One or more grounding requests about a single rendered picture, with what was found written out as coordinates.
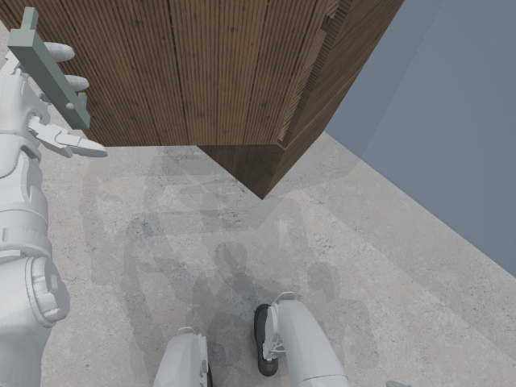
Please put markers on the left robot hand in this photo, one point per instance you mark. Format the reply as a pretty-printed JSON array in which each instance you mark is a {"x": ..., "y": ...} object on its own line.
[{"x": 19, "y": 102}]

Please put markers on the right robot foot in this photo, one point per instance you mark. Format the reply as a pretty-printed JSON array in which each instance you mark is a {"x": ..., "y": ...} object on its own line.
[{"x": 266, "y": 367}]

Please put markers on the handle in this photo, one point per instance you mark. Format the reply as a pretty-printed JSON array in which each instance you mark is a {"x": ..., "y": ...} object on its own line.
[{"x": 31, "y": 52}]

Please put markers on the robot left forearm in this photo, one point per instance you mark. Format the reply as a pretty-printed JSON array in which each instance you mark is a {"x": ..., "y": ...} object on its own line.
[{"x": 23, "y": 205}]

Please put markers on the left robot upper arm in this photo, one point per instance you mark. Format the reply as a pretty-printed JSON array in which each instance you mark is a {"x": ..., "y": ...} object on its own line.
[{"x": 32, "y": 299}]

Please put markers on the left robot thigh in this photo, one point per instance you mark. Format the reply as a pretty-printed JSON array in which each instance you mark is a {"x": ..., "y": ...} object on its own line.
[{"x": 184, "y": 360}]

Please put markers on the cupboard door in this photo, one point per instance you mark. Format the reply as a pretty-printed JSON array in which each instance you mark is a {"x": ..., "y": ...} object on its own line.
[{"x": 181, "y": 72}]

